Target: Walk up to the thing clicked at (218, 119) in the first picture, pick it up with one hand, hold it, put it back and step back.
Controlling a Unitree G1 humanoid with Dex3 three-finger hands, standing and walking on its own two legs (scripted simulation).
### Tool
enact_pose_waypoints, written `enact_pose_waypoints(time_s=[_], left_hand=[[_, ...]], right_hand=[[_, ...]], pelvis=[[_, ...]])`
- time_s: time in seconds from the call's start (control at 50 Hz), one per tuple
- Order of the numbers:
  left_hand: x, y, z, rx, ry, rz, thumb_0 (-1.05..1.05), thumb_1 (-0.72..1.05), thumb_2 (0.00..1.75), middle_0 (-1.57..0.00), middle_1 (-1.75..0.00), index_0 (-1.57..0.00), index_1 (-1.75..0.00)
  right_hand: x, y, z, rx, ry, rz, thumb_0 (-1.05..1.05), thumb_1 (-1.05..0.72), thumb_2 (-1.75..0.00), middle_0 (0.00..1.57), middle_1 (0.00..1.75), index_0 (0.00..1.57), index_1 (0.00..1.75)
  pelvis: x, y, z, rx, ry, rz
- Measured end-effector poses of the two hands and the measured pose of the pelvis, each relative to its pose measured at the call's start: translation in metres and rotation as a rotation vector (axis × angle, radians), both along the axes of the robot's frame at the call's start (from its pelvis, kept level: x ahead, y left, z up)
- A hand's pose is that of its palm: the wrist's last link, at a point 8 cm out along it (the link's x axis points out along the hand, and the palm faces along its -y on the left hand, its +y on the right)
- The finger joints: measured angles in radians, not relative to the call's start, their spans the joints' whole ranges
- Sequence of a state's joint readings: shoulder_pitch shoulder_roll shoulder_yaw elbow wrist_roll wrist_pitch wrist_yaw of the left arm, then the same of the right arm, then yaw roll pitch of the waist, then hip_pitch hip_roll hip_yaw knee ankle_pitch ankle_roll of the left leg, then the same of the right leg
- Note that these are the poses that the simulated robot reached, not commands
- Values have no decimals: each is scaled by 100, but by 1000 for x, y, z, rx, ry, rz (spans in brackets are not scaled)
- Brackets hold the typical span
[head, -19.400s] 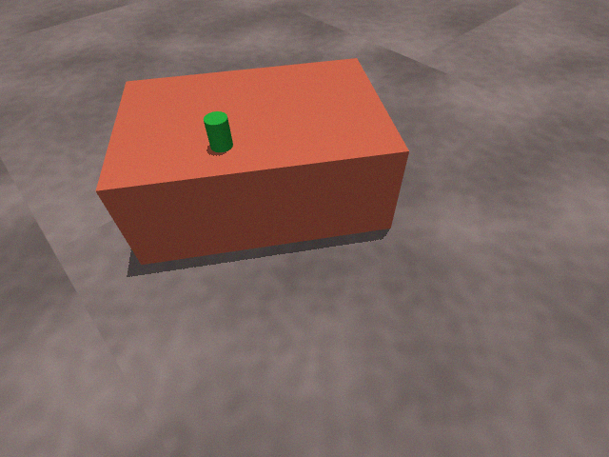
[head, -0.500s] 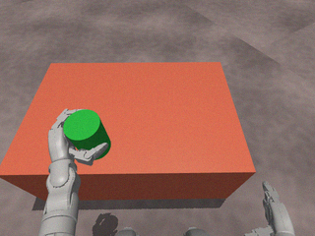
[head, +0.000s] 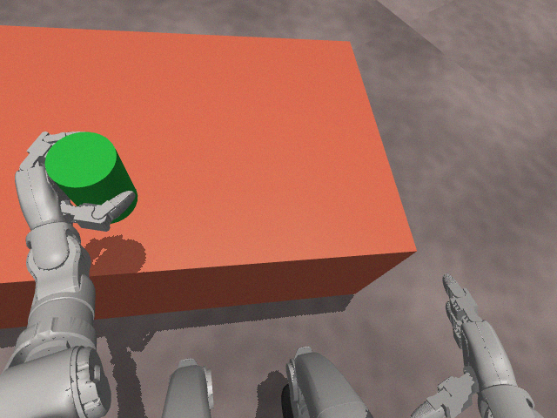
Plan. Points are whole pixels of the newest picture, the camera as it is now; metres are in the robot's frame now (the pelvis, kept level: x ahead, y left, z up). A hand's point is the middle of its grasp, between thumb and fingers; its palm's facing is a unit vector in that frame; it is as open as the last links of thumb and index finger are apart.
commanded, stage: crouch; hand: left
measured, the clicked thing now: (97, 181) +0.46 +0.21 +0.00
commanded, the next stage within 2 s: lower in 0.76 s
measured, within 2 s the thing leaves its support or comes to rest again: neither
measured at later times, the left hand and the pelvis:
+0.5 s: hand (94, 180) +0.50 +0.23 -0.05, palm faces +0.27 -0.96 +0.00, open 11.1 cm; pelvis -0.01 +0.01 -0.04, yaw -1 degrees
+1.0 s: hand (101, 180) +0.52 +0.23 -0.09, palm faces +0.27 -0.96 -0.02, open 11.1 cm; pelvis -0.01 +0.01 -0.06, yaw -3 degrees
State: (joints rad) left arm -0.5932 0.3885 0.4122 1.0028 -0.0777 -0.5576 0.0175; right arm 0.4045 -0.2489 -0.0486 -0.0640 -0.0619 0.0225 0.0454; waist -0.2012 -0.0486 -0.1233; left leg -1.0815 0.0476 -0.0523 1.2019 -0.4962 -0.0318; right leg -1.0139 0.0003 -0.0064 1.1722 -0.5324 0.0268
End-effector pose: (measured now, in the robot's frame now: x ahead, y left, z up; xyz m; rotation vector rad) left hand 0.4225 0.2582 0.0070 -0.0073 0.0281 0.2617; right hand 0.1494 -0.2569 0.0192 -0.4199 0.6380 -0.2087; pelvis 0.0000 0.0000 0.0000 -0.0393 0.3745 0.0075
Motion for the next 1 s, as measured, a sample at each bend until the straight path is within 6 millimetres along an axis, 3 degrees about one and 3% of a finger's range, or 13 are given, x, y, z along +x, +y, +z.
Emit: enact_pose_waypoints(time_s=[0.22, 0.34, 0.46, 1.0], left_hand=[[17, 6, -42, 6, 43, 9, -1, -53, 106, -65, -98, -69, -99], [27, 11, -50, -2, 6, 19, -1, -53, 106, -64, -98, -69, -100], [37, 16, -55, 4, 12, 11, -1, -53, 106, -64, -98, -69, -100], [65, 20, -95, 14, 50, 11, -1, -53, 106, -64, -99, -68, -101]], right_hand=[[-6, 7, -26, 4, 48, -7, -1, 52, -6, 6, 5, 5, 5], [2, 11, -19, -30, 8, 18, -1, 51, -6, 7, 5, 6, 6], [-5, 6, -11, -81, 3, 4, -1, 50, -6, 7, 5, 6, 6], [-16, 3, -18, -156, 10, -8, -1, 51, -6, 7, 5, 6, 6]], pelvis=[[-1, 6, -23, -18, 75, -9], [-3, 6, -32, -25, 94, -6], [-5, 8, -38, -39, 108, -3], [-13, 10, -64, -56, 179, -19]])
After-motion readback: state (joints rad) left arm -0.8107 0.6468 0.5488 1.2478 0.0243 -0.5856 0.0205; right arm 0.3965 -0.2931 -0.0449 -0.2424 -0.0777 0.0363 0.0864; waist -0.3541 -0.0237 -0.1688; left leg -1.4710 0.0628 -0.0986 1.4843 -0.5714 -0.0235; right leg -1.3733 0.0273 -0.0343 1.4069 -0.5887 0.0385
